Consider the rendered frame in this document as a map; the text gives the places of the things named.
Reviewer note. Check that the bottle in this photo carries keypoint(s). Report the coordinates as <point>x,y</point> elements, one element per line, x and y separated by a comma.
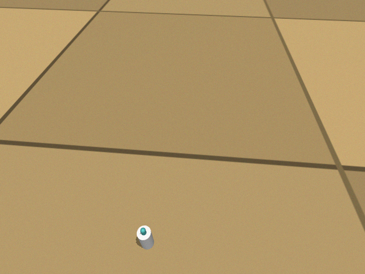
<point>145,237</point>

